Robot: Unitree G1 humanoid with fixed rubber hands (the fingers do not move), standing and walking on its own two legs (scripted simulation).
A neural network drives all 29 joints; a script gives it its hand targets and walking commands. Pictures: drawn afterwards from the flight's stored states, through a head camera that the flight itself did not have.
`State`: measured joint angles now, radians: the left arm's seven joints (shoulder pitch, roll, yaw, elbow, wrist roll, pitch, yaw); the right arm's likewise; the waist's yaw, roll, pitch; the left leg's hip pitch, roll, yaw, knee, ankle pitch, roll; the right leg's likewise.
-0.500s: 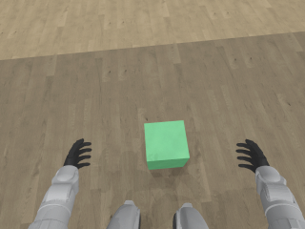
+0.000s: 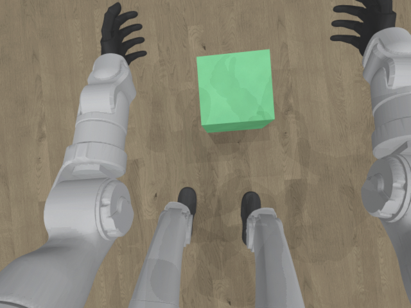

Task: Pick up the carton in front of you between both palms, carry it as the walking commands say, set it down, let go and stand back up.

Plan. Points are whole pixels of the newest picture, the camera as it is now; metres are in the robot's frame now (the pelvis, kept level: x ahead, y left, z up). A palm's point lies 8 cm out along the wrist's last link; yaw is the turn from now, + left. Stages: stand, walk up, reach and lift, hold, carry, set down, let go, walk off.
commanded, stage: reach and lift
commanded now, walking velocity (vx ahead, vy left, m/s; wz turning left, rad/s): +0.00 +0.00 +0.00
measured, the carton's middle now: (233, 97) +0.56 -0.01 -0.54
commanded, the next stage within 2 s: none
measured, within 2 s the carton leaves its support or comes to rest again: leaves its support in 1.88 s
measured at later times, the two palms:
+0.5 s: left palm (152, 78) +0.53 +0.18 -0.26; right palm (316, 65) +0.57 -0.19 -0.26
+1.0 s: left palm (172, 98) +0.53 +0.18 -0.45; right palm (292, 91) +0.57 -0.19 -0.46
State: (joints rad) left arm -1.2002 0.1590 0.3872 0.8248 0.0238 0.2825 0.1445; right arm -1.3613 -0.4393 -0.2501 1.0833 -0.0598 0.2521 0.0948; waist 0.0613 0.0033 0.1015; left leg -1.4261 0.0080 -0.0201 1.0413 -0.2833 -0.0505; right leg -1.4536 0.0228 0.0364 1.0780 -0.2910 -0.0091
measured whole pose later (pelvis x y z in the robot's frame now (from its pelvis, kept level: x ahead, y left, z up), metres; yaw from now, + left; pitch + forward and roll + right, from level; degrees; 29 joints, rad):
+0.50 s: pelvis +0.03 +0.01 -0.09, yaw +3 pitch +55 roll +3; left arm -1.18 0.09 0.46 0.81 0.09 0.10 0.13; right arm -1.33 -0.35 -0.35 1.05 -0.12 0.09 0.04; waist 0.03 0.00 -0.03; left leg -1.92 -0.05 -0.05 1.43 -0.45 -0.06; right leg -1.94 0.04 0.08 1.47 -0.48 0.02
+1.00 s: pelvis -0.03 +0.00 -0.27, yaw +4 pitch +37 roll +4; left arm -1.60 0.26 0.26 1.09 -0.14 0.13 0.16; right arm -1.72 -0.55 -0.02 1.26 0.15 0.13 0.00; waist 0.03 0.03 0.47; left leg -2.20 -0.08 -0.04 2.10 -0.56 -0.11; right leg -2.23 0.03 0.06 2.16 -0.58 0.01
